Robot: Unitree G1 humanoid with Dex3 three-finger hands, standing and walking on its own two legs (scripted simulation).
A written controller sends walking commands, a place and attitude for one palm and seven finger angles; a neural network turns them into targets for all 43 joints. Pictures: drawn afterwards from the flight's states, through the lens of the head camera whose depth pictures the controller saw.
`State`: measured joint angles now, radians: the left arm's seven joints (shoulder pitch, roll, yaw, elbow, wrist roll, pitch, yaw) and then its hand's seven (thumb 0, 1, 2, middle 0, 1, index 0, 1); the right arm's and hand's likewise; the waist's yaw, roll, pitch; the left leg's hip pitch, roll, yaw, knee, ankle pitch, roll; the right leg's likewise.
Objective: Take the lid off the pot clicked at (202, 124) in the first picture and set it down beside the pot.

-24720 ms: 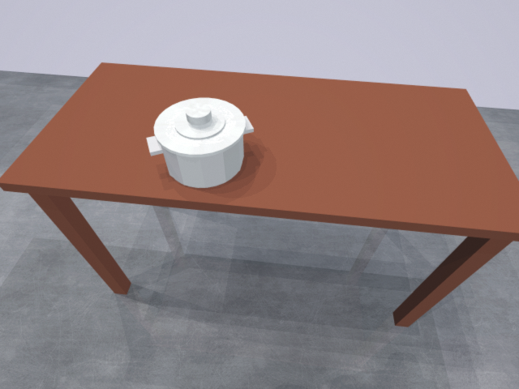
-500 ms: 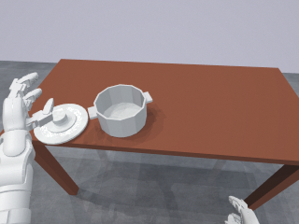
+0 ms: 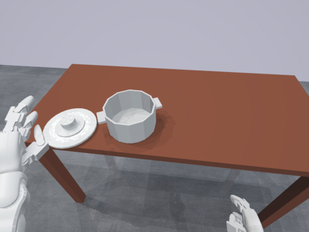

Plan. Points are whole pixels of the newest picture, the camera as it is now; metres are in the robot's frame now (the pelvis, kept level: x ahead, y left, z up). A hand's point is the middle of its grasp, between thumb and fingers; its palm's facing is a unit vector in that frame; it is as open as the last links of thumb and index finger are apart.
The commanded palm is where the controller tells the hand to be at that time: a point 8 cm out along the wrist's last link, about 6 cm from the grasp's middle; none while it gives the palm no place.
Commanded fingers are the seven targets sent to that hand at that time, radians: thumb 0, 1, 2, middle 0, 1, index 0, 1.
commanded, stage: draw the hand back to the body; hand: left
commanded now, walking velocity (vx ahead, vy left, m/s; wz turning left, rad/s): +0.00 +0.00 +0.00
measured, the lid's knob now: (67, 121) +0.48 +0.39 -0.04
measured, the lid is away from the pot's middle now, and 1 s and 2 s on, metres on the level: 0.24 0.24 0.24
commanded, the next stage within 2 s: step back with the hand held close in 0.50 s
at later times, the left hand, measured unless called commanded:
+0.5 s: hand (16, 180) +0.16 +0.28 +0.16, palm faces +0.37 -0.86 -0.35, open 7.4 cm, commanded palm +0.11 +0.32 +0.17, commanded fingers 0.00 0.90 0.90 -0.20 -0.30 -0.20 -0.30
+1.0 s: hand (8, 191) +0.15 +0.29 +0.14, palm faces +0.23 -0.85 -0.48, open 7.4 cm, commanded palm +0.09 +0.34 +0.17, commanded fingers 0.00 0.90 0.90 -0.20 -0.30 -0.20 -0.30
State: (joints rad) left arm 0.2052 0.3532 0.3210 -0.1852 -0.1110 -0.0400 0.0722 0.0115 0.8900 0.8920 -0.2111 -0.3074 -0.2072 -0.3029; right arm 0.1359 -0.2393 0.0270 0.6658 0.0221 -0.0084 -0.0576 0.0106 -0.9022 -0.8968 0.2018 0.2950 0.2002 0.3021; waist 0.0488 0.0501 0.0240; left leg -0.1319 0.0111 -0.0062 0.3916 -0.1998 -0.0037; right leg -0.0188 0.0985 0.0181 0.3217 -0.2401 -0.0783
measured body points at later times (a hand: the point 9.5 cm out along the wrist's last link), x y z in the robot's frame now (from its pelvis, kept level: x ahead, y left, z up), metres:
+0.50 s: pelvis -0.01 +0.04 +0.00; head -0.03 +0.03 +0.45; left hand +0.14 +0.32 +0.17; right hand +0.19 -0.17 -0.08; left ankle +0.01 +0.13 -0.74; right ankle -0.04 -0.07 -0.74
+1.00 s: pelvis -0.04 +0.06 -0.01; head -0.02 +0.07 +0.44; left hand +0.13 +0.33 +0.17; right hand +0.13 -0.18 -0.08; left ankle +0.01 +0.13 -0.74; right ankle -0.04 -0.07 -0.74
